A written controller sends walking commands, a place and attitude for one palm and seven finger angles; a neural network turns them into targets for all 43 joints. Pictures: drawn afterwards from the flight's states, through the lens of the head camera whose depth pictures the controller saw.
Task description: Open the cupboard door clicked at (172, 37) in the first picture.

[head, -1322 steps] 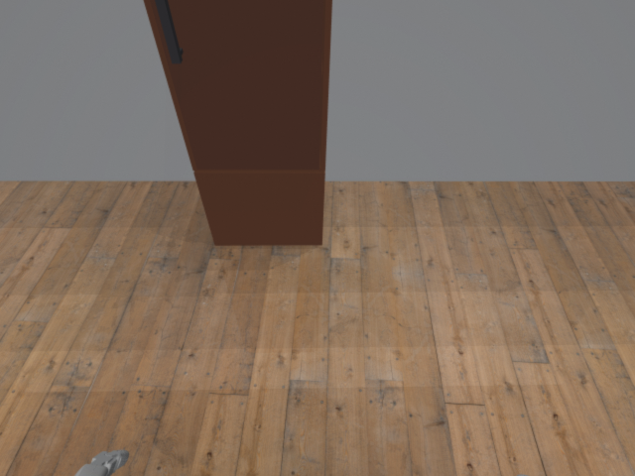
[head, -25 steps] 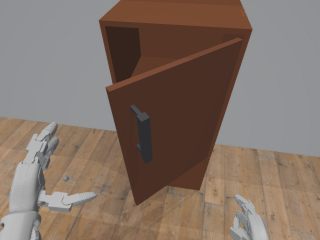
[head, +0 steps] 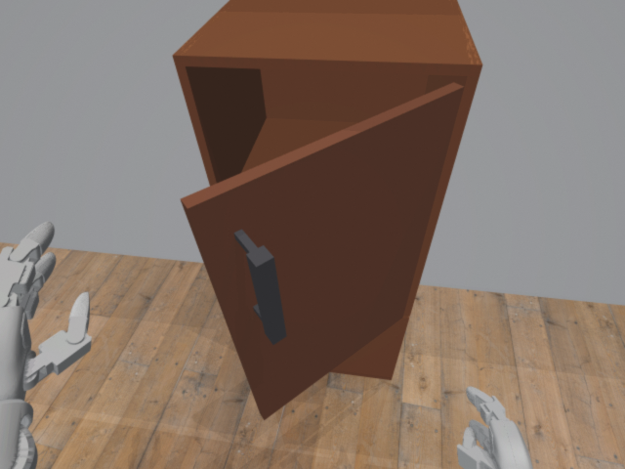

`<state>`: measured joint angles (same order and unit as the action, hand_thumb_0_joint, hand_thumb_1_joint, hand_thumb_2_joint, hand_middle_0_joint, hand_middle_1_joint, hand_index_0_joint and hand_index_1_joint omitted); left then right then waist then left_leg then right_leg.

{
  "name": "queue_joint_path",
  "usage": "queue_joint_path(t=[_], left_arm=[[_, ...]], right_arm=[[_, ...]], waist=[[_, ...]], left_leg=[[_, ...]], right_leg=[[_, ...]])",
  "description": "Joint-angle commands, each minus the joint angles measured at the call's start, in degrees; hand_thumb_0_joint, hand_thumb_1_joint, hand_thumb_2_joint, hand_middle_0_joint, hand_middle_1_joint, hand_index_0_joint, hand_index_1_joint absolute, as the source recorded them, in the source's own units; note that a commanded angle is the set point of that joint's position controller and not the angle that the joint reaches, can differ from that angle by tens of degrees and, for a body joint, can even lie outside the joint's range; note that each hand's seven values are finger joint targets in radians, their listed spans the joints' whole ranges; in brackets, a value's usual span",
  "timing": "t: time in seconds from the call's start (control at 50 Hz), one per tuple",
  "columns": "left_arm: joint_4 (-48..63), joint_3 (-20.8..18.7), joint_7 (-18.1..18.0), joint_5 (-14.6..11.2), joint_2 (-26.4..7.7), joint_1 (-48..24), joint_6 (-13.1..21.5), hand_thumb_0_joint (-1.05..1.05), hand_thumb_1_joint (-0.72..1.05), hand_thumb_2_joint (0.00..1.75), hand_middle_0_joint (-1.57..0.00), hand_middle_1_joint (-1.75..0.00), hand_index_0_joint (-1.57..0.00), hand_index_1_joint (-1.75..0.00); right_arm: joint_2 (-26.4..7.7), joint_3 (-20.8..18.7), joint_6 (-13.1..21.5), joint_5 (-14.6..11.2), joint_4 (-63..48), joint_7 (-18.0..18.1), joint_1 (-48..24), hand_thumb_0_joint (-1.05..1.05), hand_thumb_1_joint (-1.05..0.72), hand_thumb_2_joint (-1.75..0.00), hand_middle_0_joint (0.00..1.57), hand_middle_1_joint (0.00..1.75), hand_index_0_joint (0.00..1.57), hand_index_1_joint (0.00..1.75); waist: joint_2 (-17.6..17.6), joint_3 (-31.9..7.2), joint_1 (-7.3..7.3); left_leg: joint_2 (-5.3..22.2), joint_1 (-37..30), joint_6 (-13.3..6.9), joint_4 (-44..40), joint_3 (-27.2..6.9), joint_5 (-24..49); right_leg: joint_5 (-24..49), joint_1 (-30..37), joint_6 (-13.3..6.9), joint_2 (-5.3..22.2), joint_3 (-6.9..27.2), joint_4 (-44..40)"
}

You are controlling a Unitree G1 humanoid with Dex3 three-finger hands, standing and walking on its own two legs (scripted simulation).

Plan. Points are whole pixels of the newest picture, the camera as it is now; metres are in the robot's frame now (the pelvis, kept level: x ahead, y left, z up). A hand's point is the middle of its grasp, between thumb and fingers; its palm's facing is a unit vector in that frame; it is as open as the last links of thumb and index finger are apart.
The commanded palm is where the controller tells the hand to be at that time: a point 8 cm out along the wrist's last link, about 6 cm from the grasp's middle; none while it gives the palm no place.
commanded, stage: draw the hand back to the body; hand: left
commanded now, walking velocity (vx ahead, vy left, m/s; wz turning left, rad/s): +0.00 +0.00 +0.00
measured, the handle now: (260, 289) +0.29 +0.11 +0.10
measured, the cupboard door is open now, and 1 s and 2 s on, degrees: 45 45 45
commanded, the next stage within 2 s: step back with the hand held close in 0.34 s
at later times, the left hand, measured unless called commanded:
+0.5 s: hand (73, 338) +0.18 +0.26 +0.15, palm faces +0.45 -0.80 -0.40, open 7.4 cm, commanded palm +0.13 +0.30 +0.17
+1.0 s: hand (7, 411) +0.11 +0.28 +0.15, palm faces +0.37 -0.77 -0.52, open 7.4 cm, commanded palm +0.05 +0.32 +0.17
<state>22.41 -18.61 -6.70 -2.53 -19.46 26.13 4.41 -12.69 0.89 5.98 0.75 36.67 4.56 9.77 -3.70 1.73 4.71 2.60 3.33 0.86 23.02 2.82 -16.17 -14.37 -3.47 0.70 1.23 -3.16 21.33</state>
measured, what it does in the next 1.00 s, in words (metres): shifts its weight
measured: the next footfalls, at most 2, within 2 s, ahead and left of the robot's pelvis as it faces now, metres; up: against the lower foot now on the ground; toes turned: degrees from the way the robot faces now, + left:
right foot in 1.46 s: -0.23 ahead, -0.09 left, +0.00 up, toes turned -1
left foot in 1.68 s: -0.18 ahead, +0.11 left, +0.00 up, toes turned +1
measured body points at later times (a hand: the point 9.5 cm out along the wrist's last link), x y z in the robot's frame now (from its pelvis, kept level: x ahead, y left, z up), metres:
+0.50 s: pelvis -0.01 +0.00 +0.00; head -0.02 -0.02 +0.45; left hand +0.15 +0.30 +0.17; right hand +0.18 -0.21 -0.09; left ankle -0.04 +0.12 -0.74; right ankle -0.03 -0.13 -0.74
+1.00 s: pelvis -0.10 +0.02 -0.01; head -0.07 +0.03 +0.44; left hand +0.09 +0.32 +0.18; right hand +0.08 -0.22 -0.09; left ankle -0.04 +0.12 -0.74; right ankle -0.03 -0.13 -0.74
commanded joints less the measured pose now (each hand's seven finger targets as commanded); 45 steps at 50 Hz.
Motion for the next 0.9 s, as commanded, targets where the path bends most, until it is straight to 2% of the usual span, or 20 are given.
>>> queue_joint_path(t=[0.0,0.16,0.22,0.32,0.38,0.4,0.42,0.44,0.46,0.48,0.5,0.52,0.56,0.6,0.64,0.7,0.74,0.8,0.86,0.88], left_arm=[[11.7,-6.3,-0.8,-0.2,-8.9,-4.5,3.3,0.0,0.9,0.9,-0.2,-0.3,-0.2,-0.3],[12.3,-7.0,-0.8,-0.3,-10.1,-5.0,3.2,0.0,0.9,0.9,-0.2,-0.3,-0.2,-0.3],[11.5,-7.5,-0.8,-0.3,-10.3,-4.6,3.2,0.0,0.9,0.9,-0.2,-0.3,-0.2,-0.3],[12.2,-7.1,-0.8,-0.2,-9.9,-5.0,3.4,0.0,0.9,0.9,-0.2,-0.3,-0.2,-0.3],[10.8,-6.6,-0.8,-0.2,-9.5,-4.9,3.2,0.0,0.9,0.9,-0.2,-0.3,-0.2,-0.3],[10.3,-6.4,-0.7,-0.3,-9.2,-4.9,3.2,0.0,0.9,0.9,-0.2,-0.3,-0.2,-0.3],[10.9,-6.4,-0.7,-0.2,-9.3,-5.6,3.4,0.0,0.9,0.9,-0.2,-0.3,-0.2,-0.3],[13.5,-7.2,-0.9,-0.3,-11.2,-9.7,3.7,0.0,0.9,0.9,-0.2,-0.3,-0.2,-0.3],[15.4,-13.6,-1.0,-0.5,-17.6,-12.5,5.9,0.0,0.9,0.9,-0.2,-0.3,-0.2,-0.3],[10.3,-10.7,-0.3,-0.3,-13.4,-5.6,6.0,0.0,0.9,0.9,-0.2,-0.3,-0.2,-0.3],[9.8,-9.2,0.1,-0.2,-12.2,-3.1,5.5,0.0,0.9,0.9,-0.2,-0.3,-0.2,-0.3],[10.7,-8.7,0.2,-0.1,-11.6,-2.1,5.4,0.0,0.9,0.9,-0.2,-0.3,-0.2,-0.3],[12.5,-8.8,-0.1,0.0,-11.6,0.1,5.9,0.0,0.9,0.9,-0.2,-0.3,-0.2,-0.3],[14.6,-9.2,-0.3,0.0,-12.0,2.5,6.0,0.0,0.9,0.9,-0.2,-0.3,-0.2,-0.3],[17.2,-11.4,-0.8,0.1,-14.0,3.9,6.4,0.0,0.9,0.9,-0.2,-0.3,-0.2,-0.3],[19.8,-12.7,-1.2,0.0,-14.7,5.9,6.7,0.0,0.9,0.9,-0.2,-0.3,-0.2,-0.3],[19.4,-14.2,-1.6,-0.1,-15.7,7.1,7.0,0.0,0.9,0.9,-0.2,-0.3,-0.2,-0.3],[19.1,-13.8,-2.0,-0.1,-14.6,7.4,7.5,0.0,0.9,0.9,-0.2,-0.3,-0.2,-0.3],[18.8,-13.5,-2.2,0.2,-13.8,6.8,8.2,0.0,0.9,0.9,-0.2,-0.3,-0.2,-0.3],[17.8,-13.5,-2.3,0.3,-13.6,6.8,8.4,0.0,0.9,0.9,-0.2,-0.3,-0.2,-0.3]], right_arm=[[-5.7,-2.2,2.7,-0.3,-9.0,0.2,-6.3,0.0,-0.9,-0.9,0.2,0.3,0.2,0.3],[-5.7,-2.2,2.3,-0.1,-9.2,0.1,-6.7,0.0,-0.9,-0.9,0.2,0.3,0.2,0.3],[-5.4,-2.2,2.3,-0.2,-9.2,0.2,-6.8,0.0,-0.9,-0.9,0.2,0.3,0.2,0.3],[-5.4,-2.2,2.5,-0.2,-9.1,0.1,-6.8,0.0,-0.9,-0.9,0.2,0.3,0.2,0.3],[-5.5,-2.1,2.6,-0.2,-8.8,0.1,-6.8,0.0,-0.9,-0.9,0.2,0.3,0.2,0.3],[-5.6,-2.2,2.6,-0.2,-8.8,0.1,-6.9,0.0,-0.9,-0.9,0.2,0.3,0.2,0.3],[-5.7,-2.3,2.6,-0.3,-8.9,0.1,-6.9,0.0,-0.9,-0.9,0.2,0.3,0.2,0.3],[-5.9,-2.1,2.9,-0.3,-8.8,0.2,-7.4,0.0,-0.9,-0.9,0.2,0.3,0.2,0.3],[-7.0,-1.9,1.6,-0.9,-10.9,0.3,-6.7,0.0,-0.9,-0.9,0.2,0.3,0.2,0.3],[-6.0,-2.0,0.4,-0.6,-10.0,0.5,-6.6,0.0,-0.9,-0.9,0.2,0.3,0.2,0.3],[-6.2,-2.2,-0.3,-0.7,-10.7,0.3,-7.0,0.0,-0.9,-0.9,0.2,0.3,0.2,0.3],[-6.4,-2.4,-0.9,-0.7,-11.3,0.2,-6.8,0.0,-0.9,-0.9,0.2,0.3,0.2,0.3],[-6.7,-2.6,-1.6,-0.6,-12.0,0.5,-6.7,0.0,-0.9,-0.9,0.2,0.3,0.2,0.3],[-6.9,-3.0,-2.2,-0.7,-13.1,0.4,-6.2,0.0,-0.9,-0.9,0.2,0.3,0.2,0.3],[-6.8,-3.4,-2.7,-0.7,-13.6,0.6,-6.4,0.0,-0.9,-0.9,0.2,0.3,0.2,0.3],[-6.4,-3.8,-3.2,-1.0,-15.2,0.6,-5.8,0.0,-0.9,-0.9,0.2,0.3,0.2,0.3],[-6.3,-4.0,-3.4,-1.0,-15.2,0.8,-6.3,0.0,-0.9,-0.9,0.2,0.3,0.2,0.3],[-6.4,-4.1,-3.2,-1.2,-15.5,0.8,-5.4,0.0,-0.9,-0.9,0.2,0.3,0.2,0.3],[-6.7,-4.1,-2.4,-1.3,-15.5,0.9,-5.1,0.0,-0.9,-0.9,0.2,0.3,0.2,0.3],[-6.8,-4.1,-2.1,-1.3,-15.3,0.9,-4.8,0.0,-0.9,-0.9,0.2,0.3,0.2,0.3]], waist=[[0.9,-6.2,-0.34],[0.5,-6.6,-0.17],[2.0,-5.8,-0.15],[-1.0,-5.9,-0.21],[-0.1,-4.5,-0.42],[1.5,-3.9,-0.45],[0.8,-4.0,-0.53],[-0.2,-4.7,-0.55],[2.3,0.7,-3.35],[5.8,-1.1,-3.44],[6.9,-1.2,-3.41],[6.3,-2.9,-3.57],[0.8,-6.0,-3.51],[-0.5,-9.6,-3.38],[-1.1,-12.7,-3.04],[1.6,-13.9,-3.22],[0.8,-13.3,-3.14],[0.3,-11.3,-3.47],[-1.3,-8.8,-3.61],[-0.4,-8.0,-3.77]], left_leg=[[-0.9,-1.7,-1.8,-0.9,0.0,26.3],[-1.2,-1.3,-1.7,-1.5,-0.2,23.7],[-1.3,-1.0,-1.8,-1.6,0.0,22.1],[-1.3,-1.1,-1.6,-1.7,0.0,21.9],[-1.2,-0.6,-1.6,-2.2,-0.2,19.8],[-1.2,-0.5,-1.7,-2.4,-0.2,18.9],[-1.2,-0.5,-1.7,-2.4,-0.2,18.6],[-1.3,-0.7,-1.7,-2.4,-0.6,17.7],[-0.2,3.8,-2.5,-0.5,-0.5,13.5],[-0.3,3.9,-2.6,0.4,-1.2,13.0],[-0.5,3.6,-2.5,1.0,-0.9,13.8],[-0.3,3.5,-2.3,1.6,-0.6,14.6],[0.5,3.6,-2.1,1.2,-0.6,19.4],[1.3,3.2,-2.0,1.5,-0.7,23.6],[1.9,3.2,-1.9,1.6,-1.2,26.9],[2.5,5.3,-1.8,2.1,-1.6,27.3],[2.5,7.1,-1.9,2.0,-1.8,25.2],[3.5,11.6,-2.2,0.6,-2.7,19.8],[4.4,17.4,-3.1,-1.4,-3.6,9.9],[4.6,19.8,-3.5,-1.8,-3.8,5.1]], right_leg=[[21.5,1.6,-1.0,-0.8,0.6,-1.2],[20.2,2.1,-1.1,-0.8,0.7,-1.7],[19.4,1.6,-1.0,-1.0,0.7,-2.1],[18.5,1.6,-1.2,-1.0,0.7,-2.3],[16.5,0.8,-1.1,-1.1,0.6,-2.8],[15.8,0.4,-1.1,-1.2,0.6,-3.1],[15.2,0.3,-1.1,-1.2,0.7,-3.1],[14.7,0.6,-1.3,-1.1,0.8,-3.2],[18.8,-6.7,-1.1,1.5,5.2,-5.7],[20.5,-5.9,-1.0,2.6,4.5,-5.0],[22.4,-6.5,-1.0,3.0,4.8,-4.8],[23.3,-6.3,-0.9,3.3,4.8,-4.0],[25.4,-4.8,-0.8,3.4,3.7,-1.3],[27.2,-3.8,-0.5,2.9,3.5,1.1],[28.9,-2.1,-0.4,2.6,2.9,3.3],[29.4,-2.2,-0.1,2.2,3.2,5.6],[28.7,-2.8,-0.2,2.5,3.7,6.3],[24.2,-3.5,0.1,2.1,3.9,8.0],[17.3,-3.5,0.3,1.6,4.1,9.3],[15.0,-3.4,0.3,1.6,4.5,9.6]])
